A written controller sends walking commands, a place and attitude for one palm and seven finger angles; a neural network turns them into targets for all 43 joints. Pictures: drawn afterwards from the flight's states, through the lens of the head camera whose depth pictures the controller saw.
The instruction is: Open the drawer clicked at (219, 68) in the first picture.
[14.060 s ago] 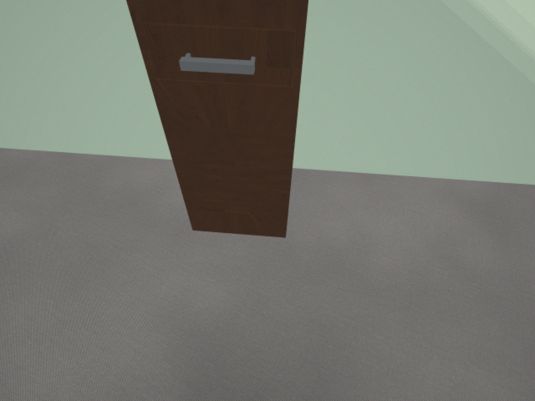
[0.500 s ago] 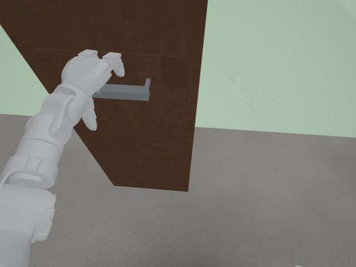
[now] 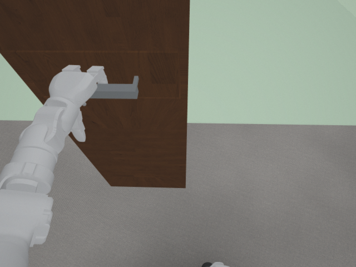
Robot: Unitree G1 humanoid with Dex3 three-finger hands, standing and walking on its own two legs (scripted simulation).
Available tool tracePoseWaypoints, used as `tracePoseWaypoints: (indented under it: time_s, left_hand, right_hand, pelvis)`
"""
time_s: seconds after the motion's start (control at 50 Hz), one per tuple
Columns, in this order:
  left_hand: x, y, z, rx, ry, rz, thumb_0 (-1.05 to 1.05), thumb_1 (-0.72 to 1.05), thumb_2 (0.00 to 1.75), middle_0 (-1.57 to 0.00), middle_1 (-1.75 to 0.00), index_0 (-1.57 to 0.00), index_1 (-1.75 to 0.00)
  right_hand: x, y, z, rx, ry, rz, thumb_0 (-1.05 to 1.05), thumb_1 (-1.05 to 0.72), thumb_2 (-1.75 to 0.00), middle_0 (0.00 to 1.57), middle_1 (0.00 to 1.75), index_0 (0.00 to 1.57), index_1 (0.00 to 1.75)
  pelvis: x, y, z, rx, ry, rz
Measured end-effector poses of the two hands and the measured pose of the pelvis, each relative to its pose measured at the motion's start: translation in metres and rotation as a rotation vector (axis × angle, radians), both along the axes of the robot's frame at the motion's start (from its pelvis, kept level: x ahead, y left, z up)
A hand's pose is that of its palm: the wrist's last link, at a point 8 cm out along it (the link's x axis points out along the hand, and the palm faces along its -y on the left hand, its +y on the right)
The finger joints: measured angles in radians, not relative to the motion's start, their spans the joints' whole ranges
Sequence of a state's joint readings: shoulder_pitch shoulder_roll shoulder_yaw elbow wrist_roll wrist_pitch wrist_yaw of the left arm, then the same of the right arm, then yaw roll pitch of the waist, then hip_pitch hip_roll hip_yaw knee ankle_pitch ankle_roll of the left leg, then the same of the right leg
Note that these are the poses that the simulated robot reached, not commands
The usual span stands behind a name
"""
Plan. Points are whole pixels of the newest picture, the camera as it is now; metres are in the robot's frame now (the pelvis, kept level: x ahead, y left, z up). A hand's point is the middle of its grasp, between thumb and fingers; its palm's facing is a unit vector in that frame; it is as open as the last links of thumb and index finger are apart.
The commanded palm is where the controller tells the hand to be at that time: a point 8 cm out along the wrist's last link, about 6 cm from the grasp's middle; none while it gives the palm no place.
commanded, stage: lower the fingers behind the handle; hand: left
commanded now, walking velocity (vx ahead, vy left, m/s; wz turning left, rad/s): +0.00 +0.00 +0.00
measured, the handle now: (100, 85) +0.52 +0.21 +0.08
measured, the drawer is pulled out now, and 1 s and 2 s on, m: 0.00 0.00 0.02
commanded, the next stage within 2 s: close the thumb around the handle in 0.70 s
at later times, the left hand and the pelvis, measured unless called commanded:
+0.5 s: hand (87, 107) +0.47 +0.23 +0.06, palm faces -0.06 +0.00 -1.00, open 13.8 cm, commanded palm +0.45 +0.24 +0.12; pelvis +0.01 +0.00 +0.00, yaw -1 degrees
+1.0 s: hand (82, 107) +0.46 +0.24 +0.07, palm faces -0.03 -0.01 -1.00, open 12.8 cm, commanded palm +0.44 +0.24 +0.12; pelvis +0.01 +0.01 +0.00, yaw +0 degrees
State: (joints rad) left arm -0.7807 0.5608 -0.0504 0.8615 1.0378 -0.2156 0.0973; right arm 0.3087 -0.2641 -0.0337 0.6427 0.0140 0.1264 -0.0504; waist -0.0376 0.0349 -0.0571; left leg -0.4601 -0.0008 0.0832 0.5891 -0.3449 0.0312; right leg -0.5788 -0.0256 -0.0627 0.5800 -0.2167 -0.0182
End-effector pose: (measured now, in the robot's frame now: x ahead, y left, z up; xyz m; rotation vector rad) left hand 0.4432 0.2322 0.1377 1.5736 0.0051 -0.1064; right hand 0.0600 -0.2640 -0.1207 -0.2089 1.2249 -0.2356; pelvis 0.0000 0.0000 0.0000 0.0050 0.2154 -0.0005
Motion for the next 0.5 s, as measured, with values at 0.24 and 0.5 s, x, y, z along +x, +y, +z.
tracePoseWaypoints:
  time_s: [0.24, 0.5]
  left_hand:
    - [0.011, -0.004, -0.012, -0.018, -0.08, 0.043, 0.0, -0.49, 0.31, -0.33, -1.22, -0.33, -1.21]
    - [0.006, -0.001, -0.019, -0.004, -0.009, 0.072, 0.0, -0.49, 0.31, -0.31, -1.2, -0.32, -1.22]
  right_hand:
    - [-0.006, -0.012, -0.005, -0.008, 0.072, -0.015, 0.01, -0.9, -0.9, 0.2, 0.3, 0.2, 0.3]
    - [0.015, 0.006, -0.005, 0.04, -0.006, -0.018, 0.01, -0.9, -0.9, 0.2, 0.3, 0.2, 0.3]
  pelvis:
    - [0.011, 0.003, -0.003, -0.008, 0.042, 0.004]
    - [0.011, 0.0, -0.001, -0.005, 0.018, -0.009]
